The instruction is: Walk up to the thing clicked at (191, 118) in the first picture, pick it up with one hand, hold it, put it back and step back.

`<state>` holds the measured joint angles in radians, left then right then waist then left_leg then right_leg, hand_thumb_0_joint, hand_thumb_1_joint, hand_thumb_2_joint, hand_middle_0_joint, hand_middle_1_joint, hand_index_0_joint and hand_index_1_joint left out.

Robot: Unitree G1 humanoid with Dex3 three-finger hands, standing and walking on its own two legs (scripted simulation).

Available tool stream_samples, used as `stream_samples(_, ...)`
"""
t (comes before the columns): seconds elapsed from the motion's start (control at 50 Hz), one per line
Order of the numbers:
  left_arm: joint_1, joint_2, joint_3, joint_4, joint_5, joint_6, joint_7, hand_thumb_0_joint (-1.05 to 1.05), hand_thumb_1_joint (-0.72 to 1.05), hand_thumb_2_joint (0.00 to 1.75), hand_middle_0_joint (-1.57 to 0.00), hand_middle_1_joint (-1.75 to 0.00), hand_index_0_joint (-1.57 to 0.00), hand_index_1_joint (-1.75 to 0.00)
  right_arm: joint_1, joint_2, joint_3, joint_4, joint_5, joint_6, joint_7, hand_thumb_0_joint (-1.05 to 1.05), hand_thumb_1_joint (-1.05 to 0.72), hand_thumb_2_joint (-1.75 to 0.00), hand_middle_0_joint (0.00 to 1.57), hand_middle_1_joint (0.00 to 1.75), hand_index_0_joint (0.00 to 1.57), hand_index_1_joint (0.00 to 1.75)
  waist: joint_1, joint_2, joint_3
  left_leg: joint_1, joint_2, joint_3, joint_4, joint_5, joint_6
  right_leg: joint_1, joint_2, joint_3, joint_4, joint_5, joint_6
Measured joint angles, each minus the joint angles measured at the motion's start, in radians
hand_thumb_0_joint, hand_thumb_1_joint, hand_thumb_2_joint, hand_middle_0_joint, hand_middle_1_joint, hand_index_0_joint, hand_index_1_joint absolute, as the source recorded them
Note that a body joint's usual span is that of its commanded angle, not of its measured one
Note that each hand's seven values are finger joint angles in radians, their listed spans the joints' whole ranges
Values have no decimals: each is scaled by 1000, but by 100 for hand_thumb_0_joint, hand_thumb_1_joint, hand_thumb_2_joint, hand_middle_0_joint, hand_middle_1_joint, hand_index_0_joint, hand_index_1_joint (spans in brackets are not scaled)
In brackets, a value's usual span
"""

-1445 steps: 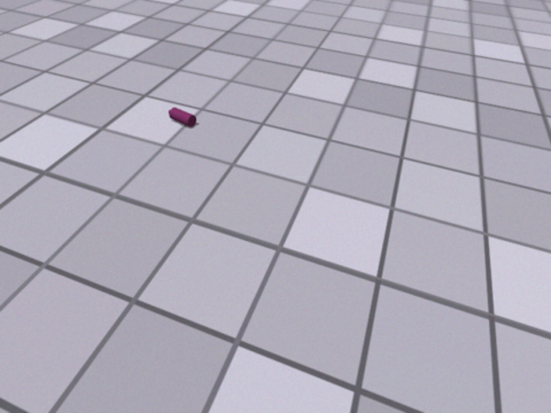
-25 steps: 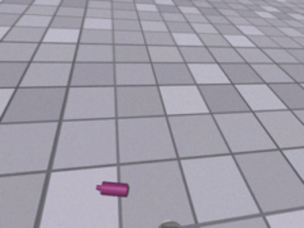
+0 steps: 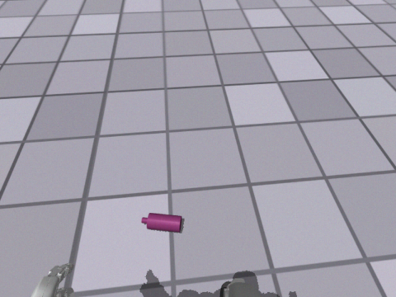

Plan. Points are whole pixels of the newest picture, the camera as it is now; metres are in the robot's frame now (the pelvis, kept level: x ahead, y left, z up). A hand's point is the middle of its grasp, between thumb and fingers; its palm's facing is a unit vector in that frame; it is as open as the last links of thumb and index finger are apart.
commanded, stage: walk up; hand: left
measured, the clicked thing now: (161, 222) +0.55 +0.18 -0.70
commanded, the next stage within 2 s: none
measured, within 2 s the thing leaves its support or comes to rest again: neither
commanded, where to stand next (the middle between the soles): +0.13 -0.03 m, yaw -7 degrees
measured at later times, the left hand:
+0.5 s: hand out of the picture +0.07 +0.27 -0.11, palm faces -0.17 -0.90 -0.40, open 7.4 cm
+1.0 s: hand out of the picture +0.14 +0.28 -0.14, palm faces -0.07 -0.91 -0.41, open 7.4 cm
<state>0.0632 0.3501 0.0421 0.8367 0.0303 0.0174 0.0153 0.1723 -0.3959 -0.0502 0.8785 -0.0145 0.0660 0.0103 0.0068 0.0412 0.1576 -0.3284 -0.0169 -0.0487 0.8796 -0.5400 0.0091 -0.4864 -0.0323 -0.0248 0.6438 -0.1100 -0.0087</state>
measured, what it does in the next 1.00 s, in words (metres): steps on the spot: left foot, then right foot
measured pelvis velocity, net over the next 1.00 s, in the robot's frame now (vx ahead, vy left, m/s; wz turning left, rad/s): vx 0.01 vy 0.01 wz -0.07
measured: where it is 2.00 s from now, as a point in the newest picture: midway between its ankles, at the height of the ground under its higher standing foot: outside the picture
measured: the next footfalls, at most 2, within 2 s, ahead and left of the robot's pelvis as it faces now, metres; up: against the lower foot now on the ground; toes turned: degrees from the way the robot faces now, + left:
left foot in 0.02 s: +0.03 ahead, +0.12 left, +0.00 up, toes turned -2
right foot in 0.50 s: +0.04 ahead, -0.14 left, +0.00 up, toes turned -7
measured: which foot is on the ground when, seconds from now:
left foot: up 0.00-0.00, down 0.02-0.52, up 0.54-0.90, down 0.92-1.00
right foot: down 0.00-0.08, up 0.10-0.48, down 0.50-0.94, up 0.96-1.00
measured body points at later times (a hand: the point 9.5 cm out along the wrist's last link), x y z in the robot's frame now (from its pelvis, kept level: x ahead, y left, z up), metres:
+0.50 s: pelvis -0.02 -0.01 +0.03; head -0.01 -0.01 +0.48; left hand +0.08 +0.32 -0.08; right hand -0.02 -0.35 -0.08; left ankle -0.01 +0.12 -0.71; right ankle +0.00 -0.13 -0.70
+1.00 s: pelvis +0.01 +0.01 +0.01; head +0.09 +0.01 +0.45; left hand +0.14 +0.33 -0.11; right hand +0.08 -0.30 -0.12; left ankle +0.11 +0.12 -0.71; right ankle +0.00 -0.14 -0.68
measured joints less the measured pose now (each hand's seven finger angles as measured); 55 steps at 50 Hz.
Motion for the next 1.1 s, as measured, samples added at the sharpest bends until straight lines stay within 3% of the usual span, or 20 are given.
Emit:
stream_samples(0.06, 1, 43, 19, 12, -7, 15, 5, 0, 89, 89, -21, -30, -21, -30, 14, 13, -12, 17, -16, -3, 18, 0, -91, -90, 20, 30, 21, 30, 9, -66, 7, 28, -28, 50, -88, 113, 14, -29, -32, 39, 41, -24, 14)
stream_samples(0.08, 15, 49, 24, 22, -12, 21, 11, 0, 90, 89, -21, -30, -21, -30, 24, 13, -14, 17, -23, -1, 24, 0, -91, -90, 20, 30, 21, 30, 10, -74, 0, 27, -29, 64, -93, 121, 19, -45, -22, 62, 74, -127, 7)
stream_samples(0.12, 47, 50, 32, 57, -15, 30, 18, 0, 90, 89, -21, -30, -20, -30, 41, 3, -17, 16, -30, 5, 29, 0, -91, -90, 20, 30, 21, 30, -20, -43, -17, 20, -2, 50, -104, 131, 36, -80, 48, 100, 232, -315, -3)
stream_samples(0.14, 61, 52, 35, 71, -17, 33, 17, 0, 90, 89, -21, -30, -20, -30, 48, 2, -19, 18, -33, 6, 25, 0, -91, -90, 20, 30, 21, 30, -36, -28, -20, 22, 10, 37, -123, 145, 38, -87, 80, 113, 324, -346, -9)
stream_samples(0.18, 89, 70, 40, 87, -26, 33, 12, 1, 90, 89, -21, -30, -20, -30, 61, 12, -18, 23, -38, 0, 12, 1, -91, -90, 20, 30, 21, 30, -40, -37, -31, 28, 15, 38, -187, 189, 31, -92, 119, 154, 462, -329, -18)
stream_samples(0.22, 124, 88, 44, 95, -26, 25, 5, 1, 90, 89, -21, -30, -20, -30, 73, 23, -16, 27, -34, -17, 6, 1, -90, -90, 20, 30, 21, 30, -32, -59, -45, 35, 12, 52, -248, 226, 26, -59, 125, 171, 494, -292, -17)
stream_samples(0.34, 251, 95, 31, 135, -1, 0, -35, 1, 90, 89, -21, -29, -20, -30, 123, 10, -25, -10, -30, -70, 29, 1, -90, -90, 20, 30, 21, 30, -28, -60, -98, 83, 37, 94, -331, 245, 54, 135, 79, 88, 264, -376, 22)
stream_samples(0.44, 256, 89, 22, 133, 4, -25, -54, 1, 90, 89, -21, -30, -20, -30, 165, -15, -26, -31, -25, -93, 38, 1, -90, -90, 20, 30, 21, 30, -45, -47, -104, 134, 63, 108, -359, 244, 39, 194, 49, 47, 106, -399, -4)
stream_samples(0.5, 244, 84, 18, 101, -3, -65, -58, 1, 90, 89, -21, -30, -20, -30, 178, -35, -27, -31, -21, -76, 46, 1, -90, -90, 20, 30, 21, 30, -49, -31, -98, 138, 80, 106, -316, 212, 28, 233, 35, 21, -53, -281, -20)
stream_samples(0.52, 244, 82, 19, 87, -5, -82, -55, 1, 90, 89, -21, -30, -20, -30, 180, -42, -29, -31, -19, -67, 46, 1, -90, -90, 20, 30, 21, 30, -48, -21, -95, 125, 88, 97, -265, 175, 32, 246, 41, 13, -87, -182, -14)
stream_samples(0.54, 246, 77, 20, 75, -4, -96, -48, 1, 90, 89, -21, -30, -20, -30, 179, -46, -32, -26, -19, -54, 44, 1, -90, -90, 20, 30, 21, 30, -45, -6, -93, 98, 88, 68, -182, 120, 33, 247, 52, 4, -74, -144, -10)
stream_samples(0.58, 252, 60, 13, 62, -2, -103, -32, 1, 90, 89, -21, -30, -20, -30, 175, -49, -37, -14, -21, -26, 40, 1, -90, -90, 20, 30, 21, 30, -34, 17, -106, 26, 50, 0, -9, 83, 25, 254, 61, -3, -54, -172, -12)
stream_samples(0.66, 276, 28, -7, 59, -8, -102, -15, 0, 90, 89, -21, -30, -21, -30, 169, -63, -41, -16, -13, -24, 51, 1, -91, -90, 20, 30, 21, 30, -22, 59, -119, -91, 16, -48, 127, 148, 10, 316, 57, -2, -118, -172, -11)
stream_samples(0.76, 273, 24, -9, 53, -10, -97, 5, 1, 89, 89, -21, -30, -21, -30, 149, -56, -43, -17, 0, -23, 37, 1, -91, -90, 20, 30, 20, 30, -11, 85, -85, -157, 14, -113, 91, 224, -16, 350, 41, -1, -127, -187, -2)
stream_samples(0.82, 239, 29, -5, 40, -15, -78, 9, 1, 89, 89, -21, -30, -21, -30, 121, -32, -30, -8, 14, -21, 22, 1, -91, -90, 20, 30, 20, 30, -4, 73, -46, -138, 17, -107, 1, 248, -14, 331, 23, 2, -87, -211, 9)
stream_samples(0.9, 178, 44, -7, 7, -25, -41, 8, 1, 89, 89, -21, -30, -21, -30, 88, -1, -6, -4, 16, -28, 9, 1, -91, -90, 20, 30, 21, 30, -1, 32, -5, -69, 19, -21, -157, 281, -6, 266, -6, -6, 21, -270, 27)
stream_samples(0.94, 137, 60, -8, 4, -35, -23, 11, 1, 89, 89, -21, -30, -20, -30, 61, 21, -4, 2, 10, -36, 3, 1, -91, -90, 20, 30, 21, 30, -4, -21, 24, -42, -11, 12, -211, 299, -4, 221, -42, 2, 110, -310, 32)
stream_samples(0.96, 111, 63, -5, 5, -44, -12, 15, 1, 90, 89, -21, -30, -20, -30, 42, 32, -1, -3, 4, -35, 3, 1, -91, -90, 20, 30, 21, 30, 2, -49, 47, -47, -24, 27, -204, 299, -1, 188, -51, 30, 164, -301, 20)
stream_samples(1.02, 55, 49, -11, 6, -63, 12, 33, 1, 90, 89, -21, -30, -20, -30, -5, 37, 2, -40, 6, -36, 6, 1, -91, -90, 20, 30, 21, 30, -13, -44, 96, -72, -6, 8, -190, 314, 14, 89, 35, 98, 403, -461, -6)
stream_samples(1.1, 46, 44, -14, 8, -64, 21, 25, 1, 90, 89, -21, -30, -20, -30, -46, 40, 3, -75, 3, -25, -6, 1, -90, -90, 20, 30, 21, 30, -14, -57, 77, -95, 8, 14, -236, 359, 17, 24, 90, 136, 567, -449, -24)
